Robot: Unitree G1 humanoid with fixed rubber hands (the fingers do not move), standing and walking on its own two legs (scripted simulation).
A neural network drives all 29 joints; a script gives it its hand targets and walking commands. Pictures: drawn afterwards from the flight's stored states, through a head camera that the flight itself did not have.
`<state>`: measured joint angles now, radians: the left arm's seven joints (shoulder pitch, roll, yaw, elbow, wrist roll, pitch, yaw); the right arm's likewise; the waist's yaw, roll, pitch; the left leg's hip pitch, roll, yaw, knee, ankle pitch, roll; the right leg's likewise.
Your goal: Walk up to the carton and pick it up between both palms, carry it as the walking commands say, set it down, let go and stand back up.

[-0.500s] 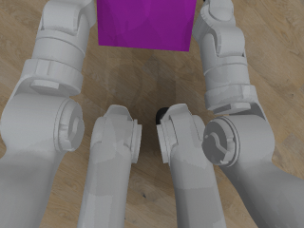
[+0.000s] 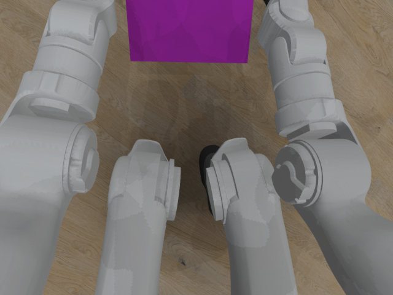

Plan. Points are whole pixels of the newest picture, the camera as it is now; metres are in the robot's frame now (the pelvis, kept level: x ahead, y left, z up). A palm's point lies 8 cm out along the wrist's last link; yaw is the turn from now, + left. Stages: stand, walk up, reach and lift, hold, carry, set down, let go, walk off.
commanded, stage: set down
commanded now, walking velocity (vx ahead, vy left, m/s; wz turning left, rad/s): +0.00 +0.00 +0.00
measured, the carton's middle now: out of the picture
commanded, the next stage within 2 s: none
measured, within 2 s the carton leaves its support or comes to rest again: rests again in 1.08 s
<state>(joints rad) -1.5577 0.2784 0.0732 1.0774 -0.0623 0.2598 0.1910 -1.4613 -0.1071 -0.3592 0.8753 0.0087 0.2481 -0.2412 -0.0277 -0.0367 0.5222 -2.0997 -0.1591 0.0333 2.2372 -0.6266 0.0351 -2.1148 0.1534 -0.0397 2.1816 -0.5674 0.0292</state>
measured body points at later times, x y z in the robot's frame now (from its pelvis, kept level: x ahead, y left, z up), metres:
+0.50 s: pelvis +0.01 +0.00 -0.01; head +0.37 +0.02 +0.26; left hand +0.57 +0.13 -0.18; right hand +0.56 -0.13 -0.16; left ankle +0.11 +0.09 -0.34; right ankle +0.13 -0.10 -0.34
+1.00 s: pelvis +0.02 +0.00 -0.02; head +0.38 +0.03 +0.25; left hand +0.58 +0.12 -0.19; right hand +0.56 -0.14 -0.17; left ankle +0.11 +0.09 -0.34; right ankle +0.13 -0.10 -0.34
